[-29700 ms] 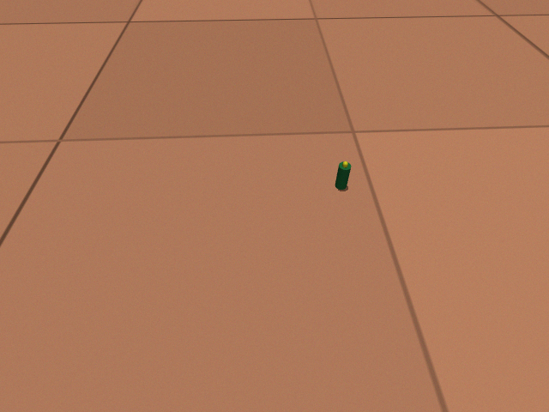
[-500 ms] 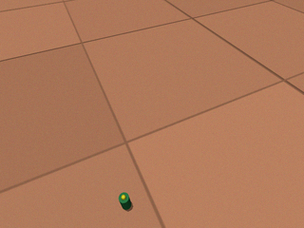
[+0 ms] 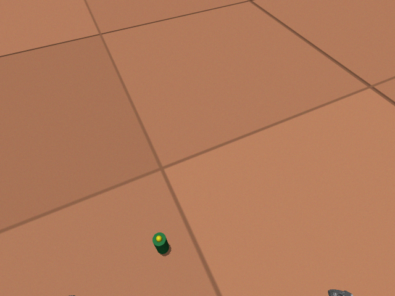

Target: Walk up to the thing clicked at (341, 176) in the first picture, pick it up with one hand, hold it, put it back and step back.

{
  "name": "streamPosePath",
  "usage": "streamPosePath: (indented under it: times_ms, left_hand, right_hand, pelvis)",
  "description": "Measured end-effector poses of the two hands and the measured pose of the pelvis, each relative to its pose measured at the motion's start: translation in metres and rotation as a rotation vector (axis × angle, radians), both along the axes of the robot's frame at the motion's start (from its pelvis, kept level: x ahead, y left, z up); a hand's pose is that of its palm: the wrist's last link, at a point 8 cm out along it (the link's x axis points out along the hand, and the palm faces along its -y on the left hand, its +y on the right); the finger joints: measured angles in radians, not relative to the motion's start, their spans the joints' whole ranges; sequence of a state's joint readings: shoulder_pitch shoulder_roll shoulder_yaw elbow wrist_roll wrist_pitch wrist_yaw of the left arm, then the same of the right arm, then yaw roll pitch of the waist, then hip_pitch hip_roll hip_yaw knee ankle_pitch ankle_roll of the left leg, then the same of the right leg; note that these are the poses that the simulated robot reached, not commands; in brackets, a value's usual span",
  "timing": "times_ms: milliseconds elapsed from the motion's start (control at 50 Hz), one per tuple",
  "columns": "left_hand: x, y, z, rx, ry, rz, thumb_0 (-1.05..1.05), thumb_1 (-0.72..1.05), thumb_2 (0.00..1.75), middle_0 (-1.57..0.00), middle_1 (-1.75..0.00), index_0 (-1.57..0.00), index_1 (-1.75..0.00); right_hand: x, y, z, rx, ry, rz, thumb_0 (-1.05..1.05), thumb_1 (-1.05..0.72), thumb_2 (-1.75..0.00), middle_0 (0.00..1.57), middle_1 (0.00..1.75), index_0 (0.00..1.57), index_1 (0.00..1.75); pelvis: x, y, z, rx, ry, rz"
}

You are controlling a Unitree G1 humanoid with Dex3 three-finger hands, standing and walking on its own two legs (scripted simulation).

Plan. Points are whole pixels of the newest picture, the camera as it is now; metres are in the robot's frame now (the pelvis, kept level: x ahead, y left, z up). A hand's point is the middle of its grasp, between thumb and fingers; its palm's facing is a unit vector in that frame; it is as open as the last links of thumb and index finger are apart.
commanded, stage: step back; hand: left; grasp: from the side
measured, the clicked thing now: (160, 242) +0.42 +0.18 -0.69
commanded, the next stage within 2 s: none
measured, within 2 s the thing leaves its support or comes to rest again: neither
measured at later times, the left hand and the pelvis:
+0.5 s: hand out of the picture +0.04 +0.32 -0.18, palm faces -0.09 -0.93 -0.36, open 7.4 cm; pelvis -0.09 +0.06 -0.01, yaw -3 degrees
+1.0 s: hand out of the picture -0.08 +0.34 -0.17, palm faces -0.02 -0.93 -0.37, open 7.4 cm; pelvis -0.22 +0.08 -0.02, yaw -1 degrees
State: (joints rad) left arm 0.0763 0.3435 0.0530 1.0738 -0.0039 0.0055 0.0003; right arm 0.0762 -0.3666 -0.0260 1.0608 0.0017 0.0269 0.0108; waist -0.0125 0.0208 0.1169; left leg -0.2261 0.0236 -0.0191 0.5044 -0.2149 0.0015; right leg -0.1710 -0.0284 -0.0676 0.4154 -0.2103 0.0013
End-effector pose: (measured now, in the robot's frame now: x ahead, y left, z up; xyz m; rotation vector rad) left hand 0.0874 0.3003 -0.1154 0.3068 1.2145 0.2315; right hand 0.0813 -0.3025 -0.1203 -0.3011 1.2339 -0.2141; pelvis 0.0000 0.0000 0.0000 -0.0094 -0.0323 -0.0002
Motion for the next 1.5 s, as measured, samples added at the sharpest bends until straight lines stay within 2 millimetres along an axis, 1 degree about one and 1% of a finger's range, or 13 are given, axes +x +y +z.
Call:
streamPosePath:
  times_ms: [100,220,340,500,640,740,840,960,1080,1200,1300,1380,1500]
  left_hand:
    - [0.003,0.022,-0.005,0.024,-0.020,-0.036,0.01,0.90,0.90,-0.21,-0.30,-0.21,-0.30]
    - [0.018,0.054,-0.024,0.011,-0.089,-0.055,0.01,0.90,0.90,-0.20,-0.30,-0.21,-0.30]
    - [0.000,0.062,-0.023,-0.001,-0.069,-0.067,0.01,0.90,0.90,-0.20,-0.30,-0.20,-0.29]
    - [-0.052,0.065,-0.023,0.011,0.006,-0.105,0.01,0.90,0.90,-0.20,-0.30,-0.20,-0.29]
    - [-0.099,0.055,-0.019,0.037,-0.009,-0.119,0.01,0.90,0.90,-0.20,-0.30,-0.20,-0.29]
    - [-0.140,0.051,-0.003,0.037,-0.016,-0.099,0.01,0.90,0.90,-0.20,-0.30,-0.21,-0.30]
    - [-0.156,0.058,0.005,0.052,-0.062,-0.090,0.01,0.90,0.90,-0.21,-0.30,-0.21,-0.30]
    - [-0.169,0.077,-0.010,0.029,-0.142,-0.092,0.01,0.90,0.90,-0.21,-0.30,-0.21,-0.30]
    - [-0.204,0.082,-0.011,0.005,-0.107,-0.076,0.01,0.90,0.90,-0.20,-0.30,-0.20,-0.29]
    - [-0.256,0.082,-0.013,0.014,-0.055,-0.093,0.01,0.90,0.90,-0.20,-0.30,-0.20,-0.29]
    - [-0.302,0.072,-0.018,0.033,-0.002,-0.119,0.01,0.90,0.90,-0.20,-0.30,-0.20,-0.29]
    - [-0.347,0.056,-0.016,0.048,0.017,-0.117,0.01,0.90,0.90,-0.20,-0.30,-0.20,-0.29]
    - [-0.403,0.044,0.005,0.062,0.032,-0.087,0.01,0.90,0.90,-0.21,-0.30,-0.21,-0.30]
  right_hand:
    - [-0.016,0.002,0.002,-0.041,0.009,-0.006,0.00,-0.90,-0.90,0.21,0.30,0.20,0.30]
    - [-0.056,0.022,0.001,-0.104,0.065,0.010,0.00,-0.90,-0.90,0.20,0.30,0.20,0.30]
    - [-0.084,0.048,0.011,-0.098,0.087,0.004,0.00,-0.90,-0.90,0.21,0.30,0.20,0.30]
    - [-0.094,0.063,0.004,-0.068,-0.044,-0.009,0.00,-0.90,-0.90,0.21,0.30,0.20,0.30]
    - [-0.118,0.049,-0.014,-0.034,-0.104,-0.015,0.00,-0.90,-0.90,0.21,0.30,0.20,0.30]
    - [-0.145,0.041,-0.009,-0.027,-0.082,-0.025,0.00,-0.90,-0.90,0.21,0.30,0.20,0.30]
    - [-0.179,0.040,-0.002,-0.057,-0.048,0.003,0.00,-0.90,-0.90,0.21,0.30,0.20,0.30]
    - [-0.219,0.052,-0.003,-0.105,-0.014,0.040,0.00,-0.90,-0.90,0.21,0.30,0.20,0.30]
    - [-0.254,0.070,0.015,-0.092,-0.037,0.047,0.00,-0.90,-0.90,0.21,0.30,0.20,0.30]
    - [-0.276,0.065,0.021,-0.102,-0.112,0.035,0.00,-0.90,-0.90,0.21,0.30,0.20,0.30]
    - [-0.304,0.047,0.013,-0.099,-0.165,0.029,0.00,-0.90,-0.90,0.21,0.30,0.20,0.30]
    - [-0.336,0.024,-0.003,-0.089,-0.169,0.002,0.00,-0.90,-0.90,0.21,0.30,0.20,0.30]
    - [-0.398,0.016,-0.005,-0.067,-0.087,-0.025,0.00,-0.90,-0.90,0.21,0.30,0.20,0.30]
  pelvis:
    - [-0.017,0.018,-0.007,0.011,0.005,-0.002]
    - [-0.036,0.046,-0.023,0.008,0.007,0.014]
    - [-0.055,0.058,-0.012,-0.014,0.023,0.003]
    - [-0.085,0.064,-0.015,-0.009,0.008,-0.055]
    - [-0.125,0.054,-0.027,-0.014,-0.015,-0.083]
    - [-0.148,0.051,-0.017,0.023,-0.015,-0.077]
    - [-0.172,0.058,-0.013,0.028,0.002,-0.051]
    - [-0.210,0.073,-0.025,0.033,-0.012,-0.014]
    - [-0.245,0.076,-0.013,-0.009,-0.008,-0.026]
    - [-0.283,0.071,-0.013,-0.014,0.003,-0.066]
    - [-0.323,0.059,-0.022,-0.001,0.000,-0.106]
    - [-0.357,0.046,-0.030,-0.026,-0.013,-0.102]
    - [-0.390,0.039,-0.015,0.043,-0.003,-0.087]
